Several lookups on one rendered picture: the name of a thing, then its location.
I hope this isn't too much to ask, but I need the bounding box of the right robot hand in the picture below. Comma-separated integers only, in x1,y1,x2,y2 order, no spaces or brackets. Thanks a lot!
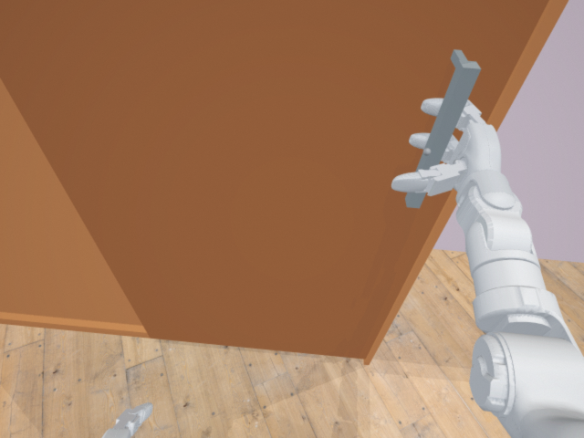
391,99,501,196

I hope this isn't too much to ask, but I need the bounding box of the robot right forearm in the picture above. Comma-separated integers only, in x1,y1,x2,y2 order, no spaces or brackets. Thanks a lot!
455,170,584,360

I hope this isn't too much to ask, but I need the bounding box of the robot right upper arm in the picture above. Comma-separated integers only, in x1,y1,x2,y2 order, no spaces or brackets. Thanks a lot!
469,331,584,438

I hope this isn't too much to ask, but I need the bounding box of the handle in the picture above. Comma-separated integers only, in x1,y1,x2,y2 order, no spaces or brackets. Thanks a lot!
405,49,481,208

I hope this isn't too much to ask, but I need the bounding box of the left robot hand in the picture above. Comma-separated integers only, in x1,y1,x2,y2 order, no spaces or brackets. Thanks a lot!
102,402,153,438

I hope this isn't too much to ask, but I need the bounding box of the wardrobe door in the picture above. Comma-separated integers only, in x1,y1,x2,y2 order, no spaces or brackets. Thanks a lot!
0,79,142,325
0,0,549,359

